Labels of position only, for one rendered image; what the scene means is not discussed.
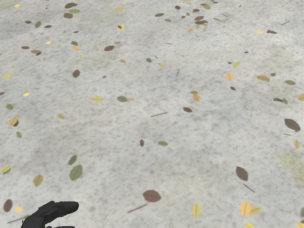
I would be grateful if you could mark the left robot hand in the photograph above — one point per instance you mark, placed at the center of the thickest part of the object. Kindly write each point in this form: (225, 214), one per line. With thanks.
(49, 212)

